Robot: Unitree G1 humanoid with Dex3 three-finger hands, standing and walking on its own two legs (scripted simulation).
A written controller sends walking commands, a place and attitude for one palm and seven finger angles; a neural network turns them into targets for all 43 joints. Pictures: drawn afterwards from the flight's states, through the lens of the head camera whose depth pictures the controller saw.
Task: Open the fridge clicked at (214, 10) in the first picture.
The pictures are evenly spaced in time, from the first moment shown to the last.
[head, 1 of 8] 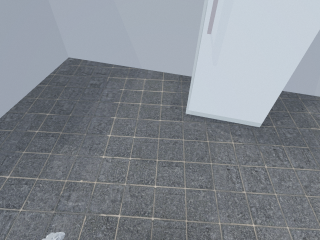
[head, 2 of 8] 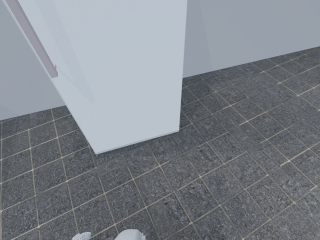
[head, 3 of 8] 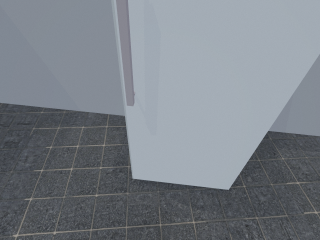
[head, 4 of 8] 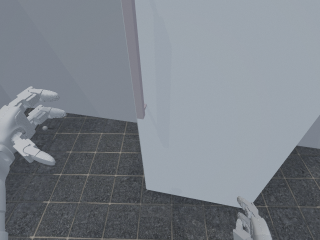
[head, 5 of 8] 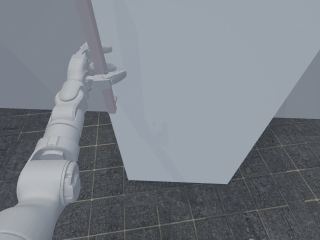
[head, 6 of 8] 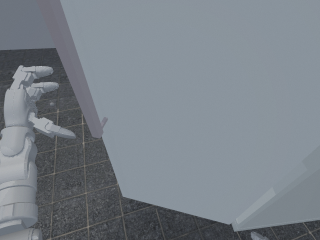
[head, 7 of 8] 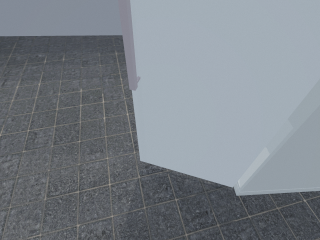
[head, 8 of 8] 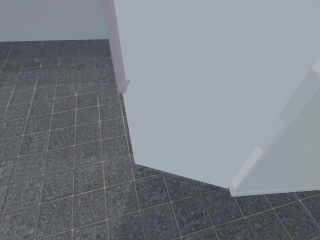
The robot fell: no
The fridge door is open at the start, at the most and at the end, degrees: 0 73 69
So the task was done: yes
